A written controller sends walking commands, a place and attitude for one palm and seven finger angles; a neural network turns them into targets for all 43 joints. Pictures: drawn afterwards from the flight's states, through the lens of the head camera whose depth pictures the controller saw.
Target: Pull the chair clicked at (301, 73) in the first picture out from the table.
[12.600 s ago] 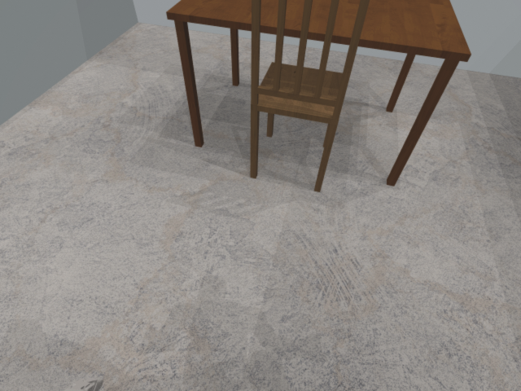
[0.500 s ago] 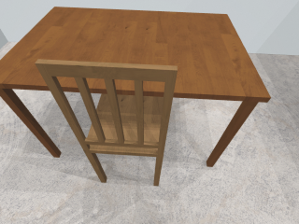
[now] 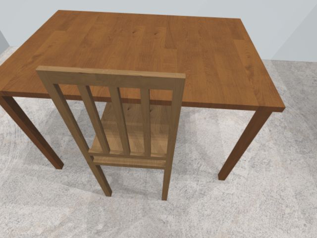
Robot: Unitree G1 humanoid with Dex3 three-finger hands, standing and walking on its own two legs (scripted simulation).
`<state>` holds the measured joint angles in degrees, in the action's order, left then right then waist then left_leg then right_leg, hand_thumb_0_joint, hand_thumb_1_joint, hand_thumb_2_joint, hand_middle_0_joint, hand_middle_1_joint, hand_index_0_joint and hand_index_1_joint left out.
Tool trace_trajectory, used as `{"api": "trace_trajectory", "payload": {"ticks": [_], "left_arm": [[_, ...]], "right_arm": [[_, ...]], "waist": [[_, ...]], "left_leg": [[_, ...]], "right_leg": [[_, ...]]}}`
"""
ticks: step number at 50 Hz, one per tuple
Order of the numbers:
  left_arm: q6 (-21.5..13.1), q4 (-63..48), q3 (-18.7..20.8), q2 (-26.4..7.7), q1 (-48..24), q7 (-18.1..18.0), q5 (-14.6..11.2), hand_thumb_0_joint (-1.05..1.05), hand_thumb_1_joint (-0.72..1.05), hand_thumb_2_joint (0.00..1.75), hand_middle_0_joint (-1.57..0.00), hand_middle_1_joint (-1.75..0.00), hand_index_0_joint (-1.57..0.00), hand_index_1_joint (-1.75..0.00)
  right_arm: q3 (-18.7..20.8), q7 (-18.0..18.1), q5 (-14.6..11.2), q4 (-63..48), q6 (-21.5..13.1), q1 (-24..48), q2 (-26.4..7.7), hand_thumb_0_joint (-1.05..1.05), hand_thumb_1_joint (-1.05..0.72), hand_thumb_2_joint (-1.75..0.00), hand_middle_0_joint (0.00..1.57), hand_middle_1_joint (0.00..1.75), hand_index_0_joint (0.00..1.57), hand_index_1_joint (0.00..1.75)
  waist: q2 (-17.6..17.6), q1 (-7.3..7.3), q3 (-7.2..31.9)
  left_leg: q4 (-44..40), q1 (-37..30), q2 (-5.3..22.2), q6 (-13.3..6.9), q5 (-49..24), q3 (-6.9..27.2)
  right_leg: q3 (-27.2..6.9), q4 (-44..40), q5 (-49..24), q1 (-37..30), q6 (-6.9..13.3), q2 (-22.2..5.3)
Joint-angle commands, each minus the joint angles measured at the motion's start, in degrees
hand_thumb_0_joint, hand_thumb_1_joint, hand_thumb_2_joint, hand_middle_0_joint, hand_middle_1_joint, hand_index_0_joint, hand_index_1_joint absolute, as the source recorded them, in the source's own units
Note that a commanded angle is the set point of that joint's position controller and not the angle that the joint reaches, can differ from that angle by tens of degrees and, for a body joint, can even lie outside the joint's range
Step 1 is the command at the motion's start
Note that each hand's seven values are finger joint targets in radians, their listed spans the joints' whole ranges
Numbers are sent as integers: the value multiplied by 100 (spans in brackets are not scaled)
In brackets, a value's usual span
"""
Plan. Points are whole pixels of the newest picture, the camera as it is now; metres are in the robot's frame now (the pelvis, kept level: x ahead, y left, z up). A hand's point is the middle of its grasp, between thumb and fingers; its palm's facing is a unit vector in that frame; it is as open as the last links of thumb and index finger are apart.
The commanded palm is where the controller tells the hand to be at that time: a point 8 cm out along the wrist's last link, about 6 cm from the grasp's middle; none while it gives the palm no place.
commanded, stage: look again from close up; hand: left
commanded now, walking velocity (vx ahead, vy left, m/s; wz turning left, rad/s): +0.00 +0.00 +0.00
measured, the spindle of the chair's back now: (121, 125) +0.47 +0.16 -0.05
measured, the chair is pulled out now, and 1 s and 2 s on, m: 0.00 0.00 0.00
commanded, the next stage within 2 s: raise the hand toward the chair's back in 0.14 s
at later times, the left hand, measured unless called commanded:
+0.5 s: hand (94, 211) +0.18 +0.17 -0.02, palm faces +0.12 -0.99 -0.03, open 8.0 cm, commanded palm +0.10 +0.22 -0.07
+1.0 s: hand (96, 228) +0.16 +0.17 -0.07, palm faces -0.07 -1.00 -0.02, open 12.2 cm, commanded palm +0.12 +0.23 -0.06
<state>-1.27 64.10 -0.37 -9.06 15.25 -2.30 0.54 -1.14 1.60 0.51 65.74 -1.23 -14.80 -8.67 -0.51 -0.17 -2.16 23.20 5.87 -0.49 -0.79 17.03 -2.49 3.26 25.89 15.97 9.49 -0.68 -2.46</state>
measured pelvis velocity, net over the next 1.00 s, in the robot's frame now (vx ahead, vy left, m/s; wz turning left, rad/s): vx -0.08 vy -0.02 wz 0.03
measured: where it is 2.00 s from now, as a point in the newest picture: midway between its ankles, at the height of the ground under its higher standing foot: outside the picture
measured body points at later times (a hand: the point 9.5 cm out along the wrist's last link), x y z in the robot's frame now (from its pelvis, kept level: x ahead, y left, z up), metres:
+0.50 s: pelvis -0.04 -0.01 -0.04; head -0.02 -0.01 +0.41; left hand +0.17 +0.22 -0.02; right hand +0.11 -0.27 -0.12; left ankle -0.05 +0.11 -0.74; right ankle -0.02 -0.12 -0.74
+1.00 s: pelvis -0.08 -0.02 -0.10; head +0.01 -0.01 +0.34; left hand +0.15 +0.22 -0.06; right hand +0.11 -0.22 -0.20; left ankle -0.05 +0.11 -0.74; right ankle -0.03 -0.12 -0.74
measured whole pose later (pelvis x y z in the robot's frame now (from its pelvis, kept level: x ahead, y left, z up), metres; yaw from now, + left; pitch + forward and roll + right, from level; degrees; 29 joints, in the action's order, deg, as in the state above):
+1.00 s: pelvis -0.08 -0.02 -0.10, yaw +1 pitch +16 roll -2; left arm -19.2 1.8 9.6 -13.5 17.2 19.6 -15.6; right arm -2.2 2.6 -1.7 32.2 -13.0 -12.2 -10.2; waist 2.0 0.0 6.8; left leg 70.7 55.4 2.2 0.8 31.4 2.3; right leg 6.9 67.4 28.1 55.3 1.9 -1.8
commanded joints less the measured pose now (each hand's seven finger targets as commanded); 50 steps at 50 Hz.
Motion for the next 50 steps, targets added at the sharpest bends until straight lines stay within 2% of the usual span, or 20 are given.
{"api": "trace_trajectory", "payload": {"ticks": [1,11,12,13,14,15,16,17,19,20,22,24,26,29,32,36,40,45,48,50], "left_arm": [[-50,-150,84,-563,463,-18,3,0,90,90,-20,-30,-20,-30],[-47,-130,86,-506,558,-15,10,0,90,90,-20,-30,-20,-30],[-169,55,93,-664,766,-238,82,0,90,90,-20,-30,-20,-30],[-1377,-8725,615,-1731,-3308,-119,-1096,0,88,89,-20,-30,-20,-30],[-1032,-7041,561,-1309,-881,-353,-608,0,85,88,-20,-29,-20,-29],[-203,-6144,4,-274,542,-520,-752,0,83,87,-19,-29,-19,-29],[-170,-6077,-314,348,353,-384,-934,0,81,86,-19,-29,-19,-29],[-447,-6395,-171,85,-65,-273,-985,0,78,85,-19,-28,-19,-28],[-1098,-6057,346,-221,147,13,-921,0,74,83,-18,-27,-18,-27],[-1404,-5564,432,-118,570,237,-922,0,71,82,-18,-27,-18,-27],[-2214,-5127,485,239,1593,839,-1131,0,67,80,-18,-26,-18,-26],[-3087,-5187,810,43,1881,1539,-1364,0,62,78,-17,-26,-17,-26],[-3792,-5303,1370,-606,1678,2212,-1439,0,57,76,-17,-25,-17,-25],[-3468,-6004,1409,-741,1296,2384,-1619,0,50,73,-16,-24,-16,-24],[-3093,-7115,1420,-894,514,2054,-1671,0,43,70,-15,-23,-15,-23],[-3233,-8460,1209,-1024,-197,1692,-1479,0,34,66,-14,-21,-14,-21],[-3097,-7766,867,-906,-387,1999,-1497,0,25,62,-13,-20,-13,-20],[-2248,-7108,1398,-1204,200,2325,-1716,0,13,57,-12,-18,-12,-18],[-2033,-7475,1666,-1186,415,2135,-1804,0,6,54,-12,-17,-12,-17],[-2034,-7338,1810,-1210,517,1972,-1816,0,1,52,-11,-16,-11,-16]], "right_arm": [[98,49,-6,-121,-80,-389,-494,0,-90,-90,20,30,20,30],[87,45,-13,-106,-90,-476,-434,0,-90,-90,20,30,20,30],[148,0,-62,-498,-134,-30,-700,0,-90,-90,20,30,20,30],[281,245,-328,-2425,-990,-187,-1618,0,-90,-90,20,30,20,30],[190,407,-196,-2144,-1464,313,-1143,0,-90,-90,20,30,20,30],[280,338,-380,-2167,-1653,320,-872,0,-90,-90,20,30,20,30],[302,340,-352,-2009,-1683,168,-1077,0,-90,-90,20,30,20,30],[379,326,-319,-2349,-1788,327,-1257,0,-90,-90,20,30,20,30],[496,282,-90,-2674,-1890,214,-1385,0,-90,-90,20,30,20,30],[538,206,-69,-2868,-1922,279,-1346,0,-90,-90,20,30,20,30],[590,56,-28,-3311,-1984,531,-1231,0,-90,-90,20,30,20,30],[663,-114,-45,-3631,-1982,672,-1202,0,-90,-90,20,30,20,30],[722,-260,-91,-3941,-1927,764,-1246,0,-90,-90,20,30,20,30],[703,-216,-193,-4616,-1685,1049,-1276,0,-90,-90,20,30,20,30],[648,-73,-238,-4872,-1522,880,-1199,0,-90,-90,20,30,20,30],[546,114,-146,-4720,-1499,523,-1116,0,-90,-90,20,30,20,30],[418,206,-178,-4393,-1623,460,-1215,0,-90,-90,20,30,20,30],[395,265,-287,-4398,-1625,623,-1180,0,-90,-90,20,30,20,30],[427,239,-275,-4433,-1597,632,-1057,0,-90,-90,20,30,20,30],[433,219,-237,-4390,-1567,696,-1007,0,-90,-90,20,30,20,30]], "waist": [[56,-22,-85],[31,-28,-119],[-166,-120,-169],[1005,457,2536],[1661,1,2561],[1226,161,1561],[348,284,615],[-60,392,95],[-877,433,497],[-793,259,494],[-1127,-145,832],[-793,-339,1195],[-267,-400,1546],[-24,-428,1804],[180,-203,1903],[520,147,2385],[334,421,1998],[274,25,2344],[58,-112,2733],[-120,-159,2602]], "left_leg": [[-323,261,569,-71,-1648,416],[-385,316,552,-84,-1503,446],[787,761,682,86,-2665,274],[162,-785,138,-30,-3143,273],[179,-1042,365,-56,-3788,156],[157,-205,350,88,-3337,258],[241,415,296,75,-2564,355],[496,889,213,-3,-1693,465],[1115,1564,44,-44,-949,452],[1399,1952,-33,5,-663,379],[1922,2692,-60,89,-310,277],[2492,3372,-135,151,-188,152],[3042,3898,-187,165,-186,98],[3306,4321,-247,42,380,-48],[3445,4386,-132,-25,928,131],[3865,4208,-5,-96,494,268],[4042,4480,48,-109,714,425],[3779,4549,-7,-83,647,422],[3603,4350,-24,-83,227,416],[3589,4386,-14,-65,96,430]], "right_leg": [[-436,-275,-1819,-129,255,-480],[-417,-344,-1546,-120,252,-463],[-613,-110,-3893,-46,148,-688],[-236,279,-3181,-483,225,-106],[-123,523,-1633,-94,316,127],[164,569,-607,587,215,134],[288,458,-665,864,158,166],[340,359,-720,1133,127,177],[423,723,-349,1753,117,211],[387,959,-81,1999,135,193],[347,1629,227,2351,193,209],[165,2229,105,2518,261,180],[-125,2742,-101,2640,343,99],[-375,2862,667,2884,279,90],[-600,2681,1692,3220,241,123],[-581,2910,1056,3366,231,197],[-458,2923,1320,3774,209,273],[-457,2755,1442,3178,195,227],[-368,2747,925,2738,142,180],[-291,2827,782,2744,152,216]]}}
